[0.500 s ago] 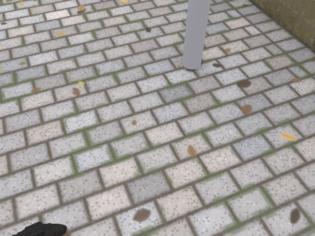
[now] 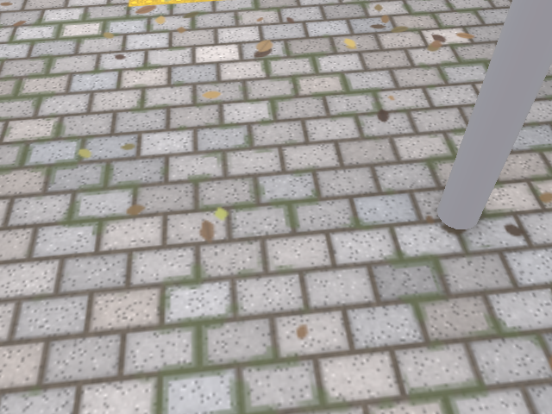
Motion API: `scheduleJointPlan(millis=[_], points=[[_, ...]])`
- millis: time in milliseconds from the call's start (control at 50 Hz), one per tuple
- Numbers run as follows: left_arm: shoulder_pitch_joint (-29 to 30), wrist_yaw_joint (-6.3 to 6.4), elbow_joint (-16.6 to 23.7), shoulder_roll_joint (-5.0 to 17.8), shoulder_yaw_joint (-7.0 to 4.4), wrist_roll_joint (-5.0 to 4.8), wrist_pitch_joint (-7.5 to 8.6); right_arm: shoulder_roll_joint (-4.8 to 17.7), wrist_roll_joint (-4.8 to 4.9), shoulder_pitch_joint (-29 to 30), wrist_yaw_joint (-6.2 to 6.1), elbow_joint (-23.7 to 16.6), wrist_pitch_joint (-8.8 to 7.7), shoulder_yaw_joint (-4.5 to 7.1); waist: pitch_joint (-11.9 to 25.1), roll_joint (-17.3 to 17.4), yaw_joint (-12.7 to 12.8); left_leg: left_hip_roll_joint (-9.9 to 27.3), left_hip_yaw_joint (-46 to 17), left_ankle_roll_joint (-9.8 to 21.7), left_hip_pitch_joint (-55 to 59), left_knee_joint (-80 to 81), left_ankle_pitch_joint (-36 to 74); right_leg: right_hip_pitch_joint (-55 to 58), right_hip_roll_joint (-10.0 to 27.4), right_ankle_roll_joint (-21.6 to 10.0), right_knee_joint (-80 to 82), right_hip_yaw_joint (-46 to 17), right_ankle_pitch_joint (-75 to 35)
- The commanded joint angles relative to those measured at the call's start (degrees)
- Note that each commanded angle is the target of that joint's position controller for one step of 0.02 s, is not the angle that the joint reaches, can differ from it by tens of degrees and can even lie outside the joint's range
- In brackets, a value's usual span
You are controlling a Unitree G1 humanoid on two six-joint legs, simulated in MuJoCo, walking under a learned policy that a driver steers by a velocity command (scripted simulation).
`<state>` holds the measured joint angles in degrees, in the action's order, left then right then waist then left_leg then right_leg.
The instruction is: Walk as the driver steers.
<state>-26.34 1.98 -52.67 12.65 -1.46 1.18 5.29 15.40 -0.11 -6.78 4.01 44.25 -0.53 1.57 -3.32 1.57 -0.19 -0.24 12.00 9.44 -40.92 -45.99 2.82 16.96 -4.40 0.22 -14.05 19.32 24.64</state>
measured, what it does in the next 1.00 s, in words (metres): walks ahead, turning left: left foot, then right foot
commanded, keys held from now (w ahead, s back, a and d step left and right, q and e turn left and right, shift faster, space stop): w+q+shift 0.78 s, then w+shift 0.04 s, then w+e+shift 0.08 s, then e+shift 0.10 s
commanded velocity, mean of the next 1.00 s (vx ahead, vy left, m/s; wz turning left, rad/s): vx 0.97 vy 0.00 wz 0.82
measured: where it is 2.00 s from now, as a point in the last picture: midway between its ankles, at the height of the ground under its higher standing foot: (127, 212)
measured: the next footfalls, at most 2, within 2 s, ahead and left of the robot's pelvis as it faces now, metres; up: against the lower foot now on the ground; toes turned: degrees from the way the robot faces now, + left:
left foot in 0.04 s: +0.22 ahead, +0.00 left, +0.00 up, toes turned +7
right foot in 0.44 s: +0.67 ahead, -0.10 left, +0.00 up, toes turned +30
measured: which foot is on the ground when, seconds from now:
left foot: up 0.00-0.02, down 0.04-0.44, up 0.46-0.88, down 0.90-1.00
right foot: down 0.00-0.04, up 0.06-0.42, down 0.44-0.90, up 0.92-1.00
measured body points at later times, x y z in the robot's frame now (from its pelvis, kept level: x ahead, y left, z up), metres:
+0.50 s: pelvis +0.47 -0.02 +0.00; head +0.50 -0.01 +0.45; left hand +0.58 +0.29 -0.06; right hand +0.63 -0.30 -0.11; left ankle +0.23 -0.01 -0.63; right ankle +0.63 -0.11 -0.71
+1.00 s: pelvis +0.81 +0.22 +0.00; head +0.84 +0.25 +0.45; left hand +0.61 +0.37 -0.14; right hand +1.11 +0.21 -0.11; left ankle +0.83 +0.29 -0.71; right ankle +0.78 -0.02 -0.56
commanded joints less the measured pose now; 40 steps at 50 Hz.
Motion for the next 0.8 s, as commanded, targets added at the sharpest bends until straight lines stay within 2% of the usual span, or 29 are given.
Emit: scheduleJointPlan(millis=[20,40,60,80,100,120,140,160,200,240,280,320,360,380,400,420,440,460,480,500,520,540,560,600,640,700,740,760,800], points=[[14.76,2.07,8.21,15.46,-3.5,0.62,-0.42,10.07,-0.3,-29.23,-1.03,4.91,1.29,3.5,9.49,-9.13,-19.19,-4.76,-1.83,4.17,38.13,0.75,-6.46,-19.14,17.77,1.5,-30.52,-3.81,-96.69],[19.01,1.36,9.06,15.68,-4.05,0.16,-1.42,13.07,0.44,-39.06,-2.09,7.79,1.17,5.41,11.58,-3.32,-24.28,-2.44,-8.02,8.83,48.93,7.8,-7.68,-27.47,13.56,0.54,-57.29,-4.21,-74.47],[24.68,-0.71,10.38,6.99,-1.77,0.49,-1.19,10.68,2.13,-32.79,-2.87,8.66,1.2,5.31,2.04,10.89,-19.99,-1.81,-13.16,9.9,48.21,11.78,-8.13,-45.31,0.36,-1.03,-80.81,-6.24,-6.62],[17.04,-1.05,15.84,0.41,0.41,1.5,-0.04,13.11,0.34,-24.28,-2.61,6.45,0.72,4.73,1.81,12.62,-5.66,1.98,-32.18,14.72,50.12,6.81,7.62,-61.79,-0.66,0.47,-91.34,-16.32,4.07],[12.56,-1.82,19.69,1.53,1.49,0.84,1.59,14.0,-0.91,-20.8,-3.35,3.59,0.65,5.02,12.45,13.17,-3.33,12.42,-57.06,22.33,56.31,24.52,-22.02,-69.0,-0.03,0.51,-89.45,-26.05,4.26],[14.42,-2.04,18.48,6.56,1.01,1.73,2.85,10.09,-1.79,-19.62,-4.02,2.51,0.29,4.65,5.55,-0.07,-2.6,14.15,-62.46,18.92,48.4,35.45,-36.89,-70.02,3.56,-0.5,-82.14,-26.96,0.35],[17.82,-2.11,18.0,8.58,0.4,2.38,2.6,8.22,-1.71,-16.75,-4.09,2.77,-0.26,4.11,0.85,-8.24,-0.41,11.97,-57.25,14.99,39.06,36.36,-38.54,-66.56,6.05,-0.26,-75.92,-26.61,-3.03],[17.64,-2.02,18.28,7.84,0.98,3.38,1.64,9.37,-1.33,-16.04,-4.27,2.6,-1.38,4.02,-1.63,-7.82,1.8,10.58,-54.19,14.55,32.4,35.58,-32.24,-64.16,7.17,0.69,-71.48,-26.53,-3.2],[20.06,-1.96,18.81,7.28,1.67,3.65,-1.15,8.78,-0.61,-14.85,-4.48,2.46,-3.6,3.48,-4.98,-10.2,3.27,5.33,-45.07,12.67,18.89,37.31,-27.36,-57.14,10.57,3.18,-60.47,-25.18,-5.01],[25.88,-2.42,21.2,7.08,2.12,2.71,-1.64,10.45,-0.57,-14.65,-4.35,1.82,-4.81,4.13,-5.44,-8.6,1.27,1.47,-37.95,11.56,13.96,38.59,-16.57,-51.32,11.52,4.64,-46.31,-22.36,-12.24],[31.06,-2.91,23.27,4.75,3.06,1.03,-1.59,10.21,0.07,-15.95,-3.85,2.16,-4.95,4.57,-3.99,-4.77,-2.01,-1.95,-32.91,8.27,15.5,36.58,-7.41,-45.69,10.47,4.18,-32.19,-20.64,-22.55],[32.82,-2.91,24.14,4.01,3.25,-0.1,-1.53,11.22,0.53,-17.67,-3.06,2.26,-4.79,5.27,-0.62,-1.56,-4.93,-1.93,-32.58,5.84,21.41,34.59,0.75,-41.84,7.57,3.09,-24.12,-18.96,-29.13],[32.48,-2.58,24.4,5.52,2.68,-0.26,-1.2,11.8,0.26,-18.11,-2.94,2.03,-4.57,5.81,1.28,1.13,-5.5,-0.64,-33.83,4.0,27.77,30.84,6.5,-39.3,5.87,2.19,-18.19,-19.62,-29.14],[30.28,-2.22,23.81,7.07,2.01,-0.11,-0.94,12.22,0.1,-17.68,-3.12,1.69,-4.54,6.03,3.0,1.75,-4.5,-0.4,-34.57,2.66,30.62,27.15,11.35,-36.05,4.61,1.84,-15.69,-20.21,-27.18],[25.47,-1.66,22.39,9.59,0.87,-0.14,-0.64,13.37,-0.23,-16.91,-3.2,1.35,-4.58,6.32,6.57,1.95,-2.1,-0.36,-34.82,1.28,33.2,20.61,18.77,-30.62,3.07,1.28,-15.27,-20.58,-22.88],[16.15,-0.99,20.2,12.33,-0.54,-0.26,-0.27,15.4,-0.52,-14.38,-3.03,0.82,-4.64,6.7,11.92,1.37,3.91,-1.34,-33.65,-0.07,32.44,9.41,22.08,-20.85,2.78,0.68,-15.28,-20.3,-18.26],[2.83,-0.01,17.07,15.59,-2.22,0.38,0.04,14.08,-0.66,-10.53,-2.91,-0.5,-5.16,6.36,17.81,0.52,11.11,-3.26,-31.84,-1.2,24.27,-5.83,16.56,-6.28,7.08,-0.3,-18.63,-22.87,-12.21],[-8.83,0.89,14.56,18.95,-3.35,2.17,0.22,3.79,-1.27,-8.21,-3.33,-3.29,-5.76,3.57,23.35,-12.18,13.27,-6.67,-27.27,-0.52,12.51,-25.87,-25.9,5.22,22.06,0.11,-16.71,-38.62,8.64],[0.45,0.21,16.13,23.3,-4.28,3.54,-0.09,0.85,2.46,-17.08,-3.17,-7.3,-5.45,1.87,27.72,-30.51,2.97,-8.59,-21.88,-2.0,-2.24,-37.32,-32.74,7.7,33.63,-5.88,0.7,-75.77,22.52],[9.08,-0.33,18.24,15.8,-3.7,3.01,-0.63,6.0,0.21,-13.17,-3.87,-4.53,-3.88,2.05,17.71,-15.91,3.01,-2.68,-19.7,-1.64,-6.75,-39.88,-24.57,-1.45,30.05,-7.53,2.16,-70.54,32.93],[11.89,-0.61,18.17,11.47,-2.64,2.22,-0.96,7.75,-0.99,-9.17,-3.15,-4.87,-3.23,2.61,11.66,-9.1,3.14,-0.34,-17.46,-2.23,-6.16,-36.45,-19.75,-8.58,26.83,-6.87,0.38,-57.14,22.62],[11.2,-0.94,16.41,9.72,-2.25,2.41,-1.02,7.64,-1.44,-6.99,-2.29,-5.07,-2.68,2.65,8.32,-4.19,2.8,1.63,-17.01,-2.89,-4.4,-34.21,-18.15,-13.89,24.23,-6.12,-0.12,-47.76,10.0],[8.36,-0.81,13.9,8.96,-1.94,2.1,-0.75,6.42,-2.15,-4.51,-1.2,-6.36,-2.1,2.39,6.3,-4.41,2.62,3.38,-17.35,-3.14,-3.78,-32.7,-17.94,-17.13,22.23,-5.4,-0.04,-40.64,2.6],[4.26,-1.53,9.56,6.12,-1.3,0.93,0.3,3.36,-2.16,-1.87,0.07,-8.65,-0.71,1.29,3.52,-6.57,1.71,5.36,-16.86,-3.28,-5.54,-32.34,-16.69,-19.17,20.09,-3.45,1.09,-31.41,-7.83],[3.82,-2.3,8.27,6.22,-1.35,0.3,1.39,2.94,-2.09,0.83,0.5,-11.06,0.06,0.6,2.28,-6.46,0.6,6.11,-15.95,-3.43,-7.41,-31.1,-13.64,-20.55,20.45,-3.18,2.49,-24.93,-18.21],[5.43,-2.28,7.37,7.74,-1.47,0.6,2.43,3.82,-1.76,5.96,0.92,-13.95,0.39,0.08,-1.07,-5.94,-1.05,5.88,-13.48,-3.58,-6.02,-22.72,-5.87,-23.88,18.56,-2.21,6.08,-14.51,-27.23],[2.59,-2.02,5.71,8.42,-1.55,0.68,2.42,4.06,-1.59,9.63,1.45,-14.36,0.56,-0.24,-3.5,-3.42,0.21,4.36,-8.66,-2.64,-4.74,-14.96,-3.63,-21.92,16.09,-0.98,7.38,-8.45,-34.49],[1.13,-1.87,5.31,10.01,-1.78,0.91,2.46,3.08,-1.73,11.97,1.9,-15.59,0.37,-0.84,-5.25,-4.13,0.33,4.84,-6.93,-1.71,-3.61,-9.44,-3.68,-21.16,17.42,-0.59,7.25,-7.03,-39.48],[-1.22,-1.25,4.23,10.94,-1.81,1.01,2.02,2.65,-1.95,14.63,2.15,-15.36,-0.06,-1.27,-5.58,-3.76,0.87,0.88,-1.69,0.56,3.49,-1.58,-4.44,-18.89,16.34,0.45,5.26,-3.22,-59.31]])
Keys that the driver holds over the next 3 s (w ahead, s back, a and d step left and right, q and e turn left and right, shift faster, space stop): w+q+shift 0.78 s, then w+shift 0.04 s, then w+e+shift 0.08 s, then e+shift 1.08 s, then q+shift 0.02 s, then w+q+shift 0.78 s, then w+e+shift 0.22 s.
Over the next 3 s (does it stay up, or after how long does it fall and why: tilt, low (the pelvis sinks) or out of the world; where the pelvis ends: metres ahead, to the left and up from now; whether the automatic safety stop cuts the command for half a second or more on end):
stays up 1.54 0.71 0.02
